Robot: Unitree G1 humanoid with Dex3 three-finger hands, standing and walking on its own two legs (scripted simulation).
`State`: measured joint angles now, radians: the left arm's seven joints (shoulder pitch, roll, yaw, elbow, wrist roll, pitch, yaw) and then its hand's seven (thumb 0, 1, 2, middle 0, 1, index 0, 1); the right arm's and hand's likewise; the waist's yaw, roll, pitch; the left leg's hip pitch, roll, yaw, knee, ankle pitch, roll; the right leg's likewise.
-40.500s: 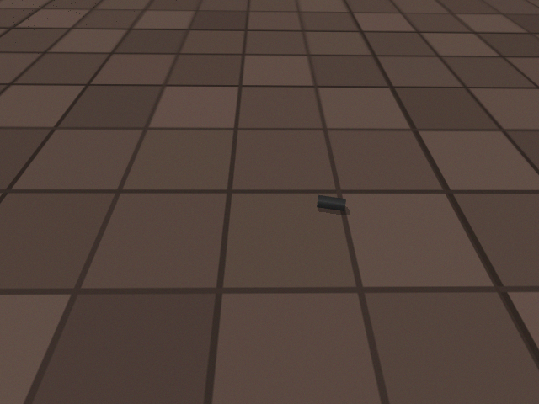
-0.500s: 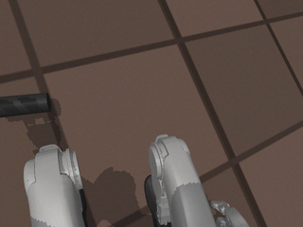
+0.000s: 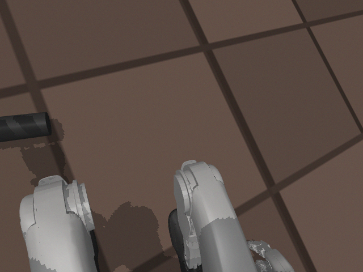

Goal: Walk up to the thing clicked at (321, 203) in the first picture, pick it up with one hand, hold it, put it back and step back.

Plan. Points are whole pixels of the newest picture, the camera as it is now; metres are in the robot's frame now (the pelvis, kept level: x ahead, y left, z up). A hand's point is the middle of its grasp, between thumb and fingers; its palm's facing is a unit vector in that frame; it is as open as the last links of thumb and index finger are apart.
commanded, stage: rise first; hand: left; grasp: from above
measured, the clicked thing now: (17, 127) +0.46 +0.33 -0.28
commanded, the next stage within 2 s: approach in 0.92 s
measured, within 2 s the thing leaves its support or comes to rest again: neither
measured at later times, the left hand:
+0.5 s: hand out of the picture +0.41 +0.37 -0.17, palm faces -0.43 -0.10 -0.90, open 14.2 cm
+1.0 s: hand out of the picture +0.42 +0.38 -0.15, palm faces -0.43 -0.10 -0.90, open 14.2 cm
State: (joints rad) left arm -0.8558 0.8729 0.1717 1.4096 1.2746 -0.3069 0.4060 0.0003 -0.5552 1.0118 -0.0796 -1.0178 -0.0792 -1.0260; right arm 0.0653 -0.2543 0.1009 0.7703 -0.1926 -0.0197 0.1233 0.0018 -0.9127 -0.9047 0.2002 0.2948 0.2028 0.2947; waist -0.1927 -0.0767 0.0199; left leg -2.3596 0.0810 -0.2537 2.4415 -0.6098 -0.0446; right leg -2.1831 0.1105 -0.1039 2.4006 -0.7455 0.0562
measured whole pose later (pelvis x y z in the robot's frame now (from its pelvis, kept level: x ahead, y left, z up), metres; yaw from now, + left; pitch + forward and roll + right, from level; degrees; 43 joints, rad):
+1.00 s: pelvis +0.00 +0.00 +0.01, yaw +0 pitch +29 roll -10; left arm -0.86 0.88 0.15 1.35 1.25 -0.29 0.34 0.00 -0.56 1.02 -0.08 -1.01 -0.08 -1.03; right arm 0.07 -0.26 0.11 0.75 -0.18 -0.01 0.13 0.00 -0.91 -0.90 0.20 0.30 0.20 0.29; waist -0.19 -0.06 0.02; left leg -2.35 0.08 -0.25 2.43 -0.61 -0.04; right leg -2.17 0.11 -0.11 2.38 -0.74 0.06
